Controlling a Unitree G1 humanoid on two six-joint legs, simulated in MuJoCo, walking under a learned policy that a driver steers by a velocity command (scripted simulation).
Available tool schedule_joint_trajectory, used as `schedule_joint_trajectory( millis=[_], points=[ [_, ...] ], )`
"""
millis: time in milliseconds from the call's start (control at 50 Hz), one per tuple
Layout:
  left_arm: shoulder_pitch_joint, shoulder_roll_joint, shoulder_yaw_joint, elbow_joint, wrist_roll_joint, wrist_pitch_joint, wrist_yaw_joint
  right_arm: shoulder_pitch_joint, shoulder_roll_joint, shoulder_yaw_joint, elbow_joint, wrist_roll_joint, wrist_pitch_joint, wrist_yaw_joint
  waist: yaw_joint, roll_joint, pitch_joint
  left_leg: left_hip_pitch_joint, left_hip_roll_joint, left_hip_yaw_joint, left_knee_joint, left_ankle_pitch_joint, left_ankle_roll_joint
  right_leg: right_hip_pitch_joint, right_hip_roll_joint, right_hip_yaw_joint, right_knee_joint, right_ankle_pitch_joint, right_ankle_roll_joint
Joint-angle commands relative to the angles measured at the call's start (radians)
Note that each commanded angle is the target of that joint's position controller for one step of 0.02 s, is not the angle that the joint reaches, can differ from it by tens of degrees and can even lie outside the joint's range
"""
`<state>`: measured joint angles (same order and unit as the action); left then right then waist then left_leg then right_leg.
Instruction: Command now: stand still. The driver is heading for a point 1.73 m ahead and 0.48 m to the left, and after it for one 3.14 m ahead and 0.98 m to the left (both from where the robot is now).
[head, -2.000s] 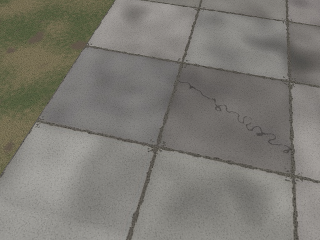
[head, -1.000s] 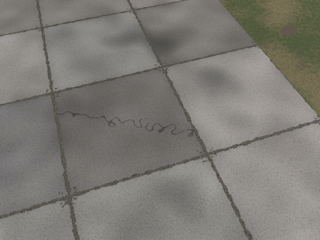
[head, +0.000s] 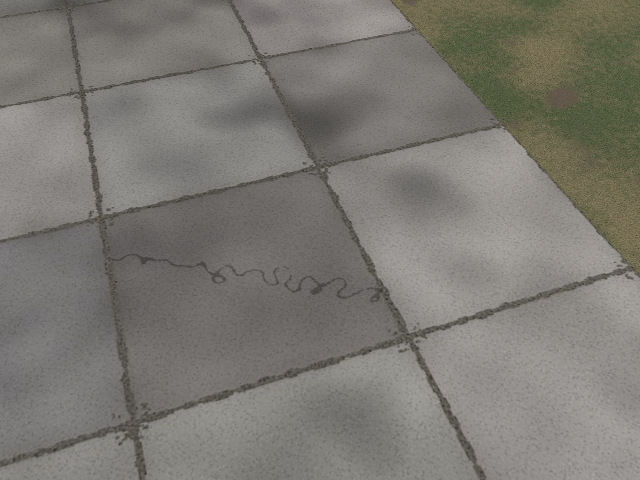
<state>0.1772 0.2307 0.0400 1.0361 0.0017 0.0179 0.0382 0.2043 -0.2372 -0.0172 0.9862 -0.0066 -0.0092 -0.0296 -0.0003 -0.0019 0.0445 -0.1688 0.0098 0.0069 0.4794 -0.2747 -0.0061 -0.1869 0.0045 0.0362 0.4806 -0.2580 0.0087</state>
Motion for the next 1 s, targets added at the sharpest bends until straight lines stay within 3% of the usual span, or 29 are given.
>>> schedule_joint_trajectory(
  millis=[20, 380, 400, 440, 480, 520, 540, 560, 600, 620, 640, 660, 680, 700, 740, 780, 820, 880, 960, 1000],
  points=[
    [0.004, 0.11, 0.017, -0.013, 0.0, -0.008, 0.004, 0.016, -0.108, -0.018, -0.021, 0.001, -0.008, -0.004, 0.0, 0.006, -0.018, -0.035, 0.026, -0.026, -0.09, 0.134, 0.013, 0.015, -0.027, 0.024, -0.072, 0.162, -0.019],
    [0.036, 0.088, 0.001, 0.061, -0.002, -0.009, 0.007, 0.071, -0.087, -0.006, 0.043, 0.003, -0.006, -0.009, 0.001, 0.003, -0.004, -0.045, 0.017, -0.023, -0.096, 0.122, 0.02, 0.0, -0.021, 0.008, -0.078, 0.145, -0.013],
    [0.055, 0.077, -0.002, 0.072, -0.002, -0.008, 0.008, 0.091, -0.079, -0.004, 0.055, 0.004, -0.004, -0.01, 0.001, 0.006, -0.027, -0.036, 0.007, -0.015, -0.101, 0.018, 0.023, 0.008, -0.008, -0.007, -0.076, 0.048, -0.015],
    [0.063, 0.09, 0.004, 0.071, -0.013, -0.009, 0.01, 0.093, -0.113, -0.017, 0.053, 0.016, 0.001, -0.017, 0.0, 0.031, 0.021, -0.087, 0.007, -0.04, -0.109, -0.332, 0.061, -0.07, 0.029, -0.041, -0.024, -0.276, -0.037],
    [0.037, 0.079, 0.001, 0.047, -0.012, -0.03, 0.006, 0.113, -0.136, -0.026, 0.043, 0.024, -0.01, -0.017, -0.015, 0.069, 0.097, -0.125, 0.083, -0.156, -0.165, -0.518, 0.117, -0.187, 0.022, -0.036, 0.034, -0.365, -0.057],
    [0.02, 0.034, -0.008, 0.029, -0.015, -0.064, -0.01, 0.178, -0.178, -0.045, 0.056, 0.033, -0.03, -0.01, -0.031, 0.167, 0.095, -0.066, 0.229, -0.365, -0.266, -0.58, 0.198, -0.255, 0.025, -0.083, 0.194, -0.214, -0.051],
    [0.015, 0.032, -0.008, 0.022, -0.019, -0.077, -0.019, 0.179, -0.188, -0.051, 0.054, 0.035, -0.036, -0.008, -0.028, 0.183, 0.103, -0.093, 0.289, -0.447, -0.304, -0.571, 0.234, -0.248, -0.001, -0.069, 0.258, -0.174, -0.061],
    [0.024, 0.035, -0.007, 0.021, -0.025, -0.087, -0.026, 0.149, -0.179, -0.05, 0.04, 0.033, -0.04, -0.005, -0.007, 0.17, 0.109, -0.125, 0.301, -0.455, -0.313, -0.542, 0.238, -0.225, -0.016, -0.061, 0.262, -0.187, -0.077],
    [0.127, 0.022, -0.006, 0.053, -0.033, -0.1, -0.032, 0.036, -0.17, -0.047, -0.004, 0.044, -0.041, 0.004, 0.07, 0.153, 0.117, -0.247, 0.226, -0.318, -0.256, -0.446, 0.181, -0.012, -0.008, -0.082, 0.032, -0.165, -0.111],
    [0.206, 0.044, 0.004, 0.09, -0.027, -0.1, -0.03, -0.002, -0.153, -0.044, -0.025, 0.045, -0.042, 0.007, 0.097, 0.104, 0.107, -0.312, 0.149, -0.22, -0.16, -0.336, 0.141, 0.124, 0.006, -0.068, -0.047, -0.082, -0.103],
    [0.324, 0.102, 0.023, 0.121, -0.02, -0.101, -0.027, -0.028, -0.099, -0.029, -0.043, 0.036, -0.05, 0.013, 0.129, -0.052, 0.05, -0.409, 0.056, -0.083, 0.108, -0.19, 0.085, 0.267, -0.121, 0.134, -0.135, -0.122, -0.126],
    [0.449, 0.239, 0.055, 0.138, -0.026, -0.108, -0.037, -0.038, -0.053, -0.019, -0.088, 0.033, -0.069, 0.011, 0.152, -0.317, 0.005, -0.579, -0.053, 0.048, 0.41, -0.204, 0.036, 0.373, -0.332, 0.529, -0.289, -0.242, -0.252],
    [0.415, 0.183, 0.034, 0.124, -0.006, -0.125, -0.043, -0.056, -0.09, -0.028, -0.093, 0.047, -0.085, 0.01, 0.125, -0.212, 0.035, -0.671, -0.021, -0.055, 0.624, -0.279, 0.047, 0.346, -0.4, 0.662, -0.317, -0.254, -0.304],
    [0.352, 0.124, 0.018, 0.098, -0.006, -0.138, -0.043, -0.032, -0.092, -0.029, -0.086, 0.061, -0.096, 0.021, 0.083, -0.124, 0.076, -0.737, 0.021, -0.098, 0.718, -0.198, 0.07, 0.345, -0.38, 0.577, -0.306, -0.204, -0.285],
    [0.281, 0.097, 0.005, 0.066, -0.013, -0.142, -0.052, -0.028, -0.101, -0.037, -0.074, 0.046, -0.111, 0.034, 0.048, -0.061, 0.079, -0.766, 0.08, -0.076, 0.701, -0.036, 0.088, 0.344, -0.309, 0.379, -0.313, -0.034, -0.221],
    [0.299, 0.049, -0.013, 0.063, -0.006, -0.126, -0.049, -0.061, -0.099, -0.045, -0.083, 0.034, -0.111, 0.048, 0.045, -0.078, 0.057, -0.699, 0.105, -0.037, 0.619, 0.047, 0.072, 0.312, -0.244, 0.222, -0.322, 0.19, -0.18],
    [0.319, 0.064, -0.015, 0.056, -0.001, -0.112, -0.035, -0.107, -0.058, -0.035, -0.102, 0.031, -0.099, 0.059, 0.05, -0.081, 0.056, -0.659, 0.099, 0.003, 0.524, 0.105, 0.04, 0.267, -0.216, 0.139, -0.338, 0.294, -0.183],
    [0.313, 0.114, -0.01, 0.034, 0.003, -0.104, -0.016, -0.266, -0.019, -0.01, -0.168, 0.03, -0.093, 0.062, 0.074, -0.076, 0.098, -0.527, 0.059, 0.052, 0.261, 0.224, 0.013, 0.124, -0.182, 0.061, -0.386, 0.292, -0.182],
    [0.356, 0.143, 0.006, 0.045, -0.019, -0.108, -0.012, -0.34, -0.06, -0.011, -0.212, 0.041, -0.089, 0.072, 0.065, -0.102, 0.122, -0.439, 0.036, 0.044, 0.103, 0.282, 0.044, 0.165, -0.231, 0.04, -0.404, 0.317, -0.178],
    [0.338, 0.152, 0.014, 0.04, -0.02, -0.102, -0.013, -0.316, -0.092, -0.024, -0.218, 0.039, -0.094, 0.078, 0.025, -0.102, 0.089, -0.386, 0.02, 0.039, 0.062, 0.26, 0.078, 0.245, -0.255, 0.021, -0.332, 0.493, -0.156]
  ],
)
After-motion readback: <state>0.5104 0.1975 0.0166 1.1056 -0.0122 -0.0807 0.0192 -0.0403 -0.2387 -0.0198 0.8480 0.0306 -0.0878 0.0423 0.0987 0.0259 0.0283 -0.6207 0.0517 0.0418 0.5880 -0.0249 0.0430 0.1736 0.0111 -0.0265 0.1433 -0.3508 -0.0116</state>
